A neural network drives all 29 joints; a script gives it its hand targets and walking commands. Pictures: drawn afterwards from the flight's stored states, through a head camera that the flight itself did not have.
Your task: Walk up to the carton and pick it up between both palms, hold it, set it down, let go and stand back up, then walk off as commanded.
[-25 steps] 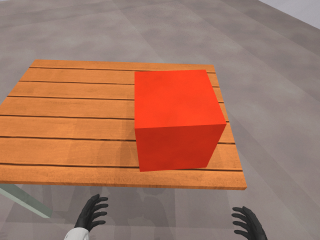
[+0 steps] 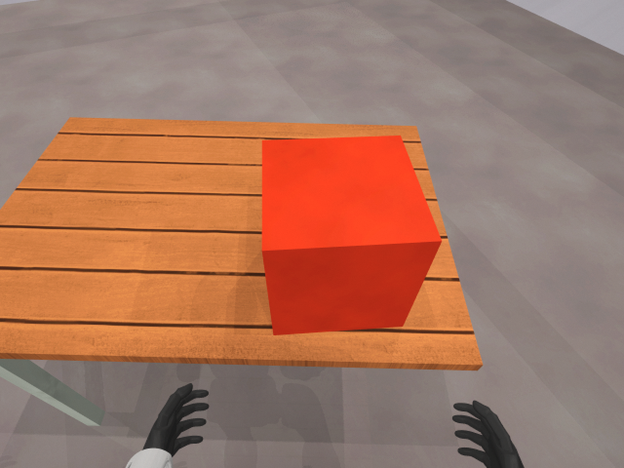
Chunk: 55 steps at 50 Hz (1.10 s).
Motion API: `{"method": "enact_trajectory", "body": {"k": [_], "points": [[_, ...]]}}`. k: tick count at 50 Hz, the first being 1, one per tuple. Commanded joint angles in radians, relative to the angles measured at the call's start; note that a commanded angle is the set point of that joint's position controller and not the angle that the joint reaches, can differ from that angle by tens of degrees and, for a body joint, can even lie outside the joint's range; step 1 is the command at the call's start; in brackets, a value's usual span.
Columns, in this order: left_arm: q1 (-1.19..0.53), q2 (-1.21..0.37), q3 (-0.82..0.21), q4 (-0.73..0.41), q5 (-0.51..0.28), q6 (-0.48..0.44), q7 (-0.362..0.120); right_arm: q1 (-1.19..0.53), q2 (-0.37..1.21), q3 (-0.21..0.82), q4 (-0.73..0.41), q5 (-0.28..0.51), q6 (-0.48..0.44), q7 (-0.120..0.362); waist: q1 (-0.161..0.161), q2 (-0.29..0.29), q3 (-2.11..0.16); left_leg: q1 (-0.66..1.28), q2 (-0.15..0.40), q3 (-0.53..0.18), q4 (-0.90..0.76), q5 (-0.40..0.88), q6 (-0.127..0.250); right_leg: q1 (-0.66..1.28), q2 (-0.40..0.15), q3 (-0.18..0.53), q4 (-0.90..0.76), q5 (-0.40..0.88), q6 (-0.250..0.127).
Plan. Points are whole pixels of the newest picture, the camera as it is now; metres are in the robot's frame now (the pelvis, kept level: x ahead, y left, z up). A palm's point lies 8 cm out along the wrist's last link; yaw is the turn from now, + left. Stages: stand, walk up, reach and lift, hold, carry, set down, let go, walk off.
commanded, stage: stand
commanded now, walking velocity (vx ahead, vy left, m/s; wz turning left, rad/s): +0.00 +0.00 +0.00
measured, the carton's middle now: (335, 237) +0.48 +0.01 -0.02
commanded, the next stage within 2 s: none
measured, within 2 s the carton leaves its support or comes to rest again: neither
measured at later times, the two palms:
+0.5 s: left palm out of the picture +0.07 +0.29 -0.12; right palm out of the picture +0.13 -0.26 -0.08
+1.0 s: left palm out of the picture +0.04 +0.29 -0.11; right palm out of the picture +0.12 -0.26 -0.09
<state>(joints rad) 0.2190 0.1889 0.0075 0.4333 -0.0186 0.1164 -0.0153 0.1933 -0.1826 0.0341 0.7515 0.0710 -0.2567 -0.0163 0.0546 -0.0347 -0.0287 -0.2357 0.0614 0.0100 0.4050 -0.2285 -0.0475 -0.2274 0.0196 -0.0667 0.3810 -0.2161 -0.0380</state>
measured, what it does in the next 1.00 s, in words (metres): stands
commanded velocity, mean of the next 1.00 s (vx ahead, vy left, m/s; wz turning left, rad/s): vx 0.00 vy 0.00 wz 0.00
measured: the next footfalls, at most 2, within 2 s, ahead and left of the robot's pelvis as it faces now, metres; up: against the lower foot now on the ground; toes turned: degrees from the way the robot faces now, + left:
none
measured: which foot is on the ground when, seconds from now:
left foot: down 0.00-1.00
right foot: down 0.00-1.00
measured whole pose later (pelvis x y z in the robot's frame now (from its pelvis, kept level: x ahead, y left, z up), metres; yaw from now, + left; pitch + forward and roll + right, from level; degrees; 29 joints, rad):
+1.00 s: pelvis -0.03 +0.00 +0.00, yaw +0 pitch +1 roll -1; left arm 0.18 0.33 0.01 0.98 0.01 -0.04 -0.02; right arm 0.19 -0.33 0.03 0.75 0.04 -0.04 -0.02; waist 0.05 0.02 -0.03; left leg -0.24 0.06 0.01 0.43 -0.21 -0.05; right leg -0.22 0.02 -0.07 0.39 -0.19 -0.03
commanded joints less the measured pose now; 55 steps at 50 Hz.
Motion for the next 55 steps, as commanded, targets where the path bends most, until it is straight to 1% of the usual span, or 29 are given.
{"method": "enact_trajectory", "body": {"k": [1, 2, 5, 6, 10, 16, 18, 19, 22, 25, 26, 27, 30, 32, 33, 34, 38, 39, 40, 41, 43, 44, 45, 46, 47, 50, 51, 54, 55], "points": [[0.049, 0.308, 0.111, 0.082, 0.066, -0.13, 0.031, -0.002, -0.283, -0.122, -0.051, -0.134, 0.148, -0.022, -0.018, 0.027, -0.169, 0.041, 0.027, -0.01, 0.101, 0.375, 0.07, 0.247, -0.142, 0.102, 0.086, 0.427, 0.028], [0.017, 0.291, 0.108, 0.105, 0.069, -0.14, 0.029, -0.015, -0.266, -0.114, -0.055, -0.126, 0.165, -0.023, -0.02, 0.019, -0.152, 0.03, 0.03, -0.01, 0.087, 0.34, 0.071, 0.229, -0.141, 0.095, 0.079, 0.384, 0.031], [-0.03, 0.27, 0.082, 0.162, 0.061, -0.156, 0.011, -0.01, -0.288, -0.106, -0.052, -0.123, 0.186, -0.015, -0.03, 0.052, -0.137, 0.06, 0.03, -0.023, 0.074, 0.207, 0.078, 0.155, -0.14, 0.113, 0.038, 0.224, 0.024], [-0.038, 0.278, 0.077, 0.184, 0.061, -0.159, 0.007, 0.0, -0.289, -0.103, -0.048, -0.124, 0.189, -0.011, -0.036, 0.049, -0.116, 0.054, 0.034, -0.022, 0.072, 0.17, 0.08, 0.126, -0.141, 0.119, 0.023, 0.179, 0.017], [-0.041, 0.317, 0.066, 0.266, 0.066, -0.173, 0.001, 0.006, -0.309, -0.095, -0.035, -0.12, 0.202, 0.0, -0.042, 0.067, -0.084, 0.054, 0.036, -0.04, 0.058, 0.113, 0.083, 0.087, -0.142, 0.129, -0.008, 0.1, 0.013], [-0.043, 0.352, 0.06, 0.361, 0.062, -0.183, -0.001, 0.016, -0.339, -0.093, -0.019, -0.114, 0.204, 0.002, -0.046, 0.103, -0.107, 0.079, 0.047, -0.051, 0.043, 0.177, 0.084, 0.123, -0.149, 0.132, -0.004, 0.196, 0.008], [-0.038, 0.346, 0.055, 0.384, 0.057, -0.184, -0.001, 0.004, -0.346, -0.094, -0.016, -0.114, 0.206, 0.001, -0.043, 0.088, -0.11, 0.083, 0.053, -0.056, 0.041, 0.196, 0.087, 0.134, -0.144, 0.125, -0.005, 0.221, 0.01], [-0.042, 0.357, 0.057, 0.393, 0.056, -0.185, -0.001, 0.012, -0.344, -0.094, -0.016, -0.11, 0.207, 0.002, -0.048, 0.091, -0.113, 0.086, 0.053, -0.051, 0.041, 0.208, 0.083, 0.137, -0.147, 0.125, 0.004, 0.242, 0.01], [-0.035, 0.356, 0.052, 0.422, 0.055, -0.186, 0.001, 0.009, -0.35, -0.093, -0.013, -0.11, 0.21, 0.0, -0.044, 0.096, -0.121, 0.097, 0.053, -0.05, 0.037, 0.218, 0.082, 0.139, -0.147, 0.124, 0.0, 0.261, 0.011], [-0.041, 0.352, 0.05, 0.446, 0.056, -0.183, 0.002, 0.009, -0.356, -0.094, -0.002, -0.11, 0.212, -0.003, -0.042, 0.094, -0.114, 0.098, 0.056, -0.05, 0.034, 0.211, 0.084, 0.14, -0.147, 0.123, -0.005, 0.25, 0.01], [-0.044, 0.353, 0.049, 0.449, 0.054, -0.183, 0.002, 0.013, -0.349, -0.091, -0.004, -0.109, 0.213, -0.004, -0.043, 0.071, -0.117, 0.101, 0.057, -0.053, 0.032, 0.206, 0.087, 0.137, -0.149, 0.127, -0.004, 0.245, 0.008], [-0.049, 0.356, 0.049, 0.453, 0.055, -0.182, 0.002, 0.013, -0.347, -0.09, 0.002, -0.106, 0.214, -0.002, -0.046, 0.082, -0.112, 0.112, 0.058, -0.051, 0.031, 0.197, 0.087, 0.125, -0.15, 0.128, -0.008, 0.247, 0.007], [-0.047, 0.356, 0.05, 0.471, 0.053, -0.184, 0.002, 0.015, -0.35, -0.09, 0.002, -0.11, 0.214, 0.0, -0.047, 0.082, -0.111, 0.104, 0.06, -0.049, 0.025, 0.186, 0.084, 0.127, -0.152, 0.136, -0.015, 0.236, 0.005], [-0.053, 0.358, 0.047, 0.477, 0.051, -0.185, 0.0, 0.012, -0.353, -0.092, 0.011, -0.108, 0.216, -0.001, -0.045, 0.061, -0.105, 0.1, 0.059, -0.051, 0.016, 0.187, 0.081, 0.128, -0.147, 0.129, -0.013, 0.22, 0.008], [-0.044, 0.357, 0.047, 0.483, 0.05, -0.184, 0.001, 0.014, -0.356, -0.092, 0.01, -0.107, 0.216, 0.0, -0.043, 0.077, -0.105, 0.106, 0.059, -0.053, 0.017, 0.17, 0.081, 0.126, -0.15, 0.135, -0.021, 0.207, 0.007], [-0.05, 0.363, 0.048, 0.488, 0.051, -0.185, 0.002, 0.011, -0.345, -0.089, 0.012, -0.108, 0.216, 0.001, -0.046, 0.062, -0.102, 0.111, 0.06, -0.052, 0.019, 0.172, 0.081, 0.113, -0.153, 0.139, -0.025, 0.208, 0.005], [-0.055, 0.363, 0.048, 0.499, 0.05, -0.186, 0.002, 0.005, -0.35, -0.091, 0.019, -0.111, 0.218, 0.001, -0.044, 0.072, -0.102, 0.103, 0.063, -0.051, 0.013, 0.164, 0.083, 0.121, -0.155, 0.141, -0.025, 0.213, 0.005], [-0.07, 0.368, 0.049, 0.496, 0.05, -0.184, 0.002, 0.011, -0.347, -0.091, 0.019, -0.107, 0.218, 0.002, -0.051, 0.063, -0.093, 0.101, 0.059, -0.048, 0.007, 0.152, 0.077, 0.11, -0.152, 0.14, -0.028, 0.194, 0.007], [-0.061, 0.362, 0.048, 0.501, 0.047, -0.185, 0.0, 0.01, -0.35, -0.092, 0.018, -0.108, 0.216, 0.001, -0.049, 0.057, -0.086, 0.102, 0.063, -0.053, 0.005, 0.143, 0.078, 0.103, -0.15, 0.141, -0.031, 0.182, 0.006], [-0.061, 0.36, 0.047, 0.506, 0.048, -0.184, 0.001, 0.02, -0.353, -0.092, 0.019, -0.111, 0.216, 0.002, -0.053, 0.062, -0.081, 0.096, 0.063, -0.052, 0.002, 0.141, 0.08, 0.11, -0.149, 0.142, -0.035, 0.181, 0.008], [-0.06, 0.362, 0.048, 0.508, 0.045, -0.184, -0.001, 0.009, -0.351, -0.092, 0.023, -0.11, 0.217, 0.001, -0.046, 0.072, -0.091, 0.099, 0.062, -0.049, 0.002, 0.136, 0.078, 0.114, -0.152, 0.145, -0.036, 0.17, 0.006], [-0.072, 0.37, 0.048, 0.51, 0.047, -0.182, 0.001, 0.011, -0.35, -0.091, 0.027, -0.108, 0.218, 0.003, -0.053, 0.062, -0.084, 0.097, 0.059, -0.049, -0.004, 0.117, 0.076, 0.104, -0.149, 0.144, -0.04, 0.155, 0.007], [-0.067, 0.364, 0.048, 0.513, 0.046, -0.182, 0.0, 0.003, -0.351, -0.092, 0.025, -0.11, 0.218, 0.004, -0.048, 0.073, -0.083, 0.089, 0.062, -0.051, -0.008, 0.127, 0.077, 0.11, -0.15, 0.141, -0.035, 0.157, 0.009], [-0.057, 0.361, 0.046, 0.518, 0.046, -0.184, 0.0, 0.014, -0.353, -0.091, 0.029, -0.108, 0.216, 0.004, -0.047, 0.064, -0.081, 0.094, 0.064, -0.056, -0.007, 0.117, 0.08, 0.104, -0.15, 0.145, -0.041, 0.15, 0.009], [-0.058, 0.366, 0.047, 0.521, 0.046, -0.182, -0.001, 0.016, -0.351, -0.09, 0.032, -0.109, 0.215, 0.005, -0.049, 0.075, -0.082, 0.095, 0.065, -0.054, -0.01, 0.111, 0.08, 0.097, -0.15, 0.145, -0.04, 0.135, 0.006], [-0.074, 0.374, 0.048, 0.527, 0.047, -0.182, 0.0, 0.011, -0.349, -0.092, 0.033, -0.11, 0.218, 0.005, -0.056, 0.07, -0.066, 0.09, 0.063, -0.053, -0.013, 0.089, 0.076, 0.088, -0.149, 0.152, -0.051, 0.115, 0.007], [-0.06, 0.367, 0.048, 0.528, 0.043, -0.181, -0.002, 0.017, -0.355, -0.094, 0.033, -0.111, 0.218, 0.005, -0.049, 0.079, -0.077, 0.092, 0.064, -0.051, -0.014, 0.086, 0.077, 0.088, -0.151, 0.153, -0.051, 0.108, 0.007], [-0.069, 0.367, 0.048, 0.535, 0.044, -0.182, -0.003, 0.015, -0.35, -0.092, 0.042, -0.109, 0.218, 0.004, -0.054, 0.078, -0.055, 0.088, 0.067, -0.056, -0.017, 0.07, 0.079, 0.067, -0.151, 0.16, -0.061, 0.073, 0.006], [-0.066, 0.367, 0.048, 0.538, 0.043, -0.181, -0.003, 0.016, -0.354, -0.091, 0.039, -0.112, 0.217, 0.005, -0.052, 0.067, -0.063, 0.083, 0.069, -0.056, -0.019, 0.066, 0.081, 0.081, -0.151, 0.155, -0.057, 0.082, 0.009]]}}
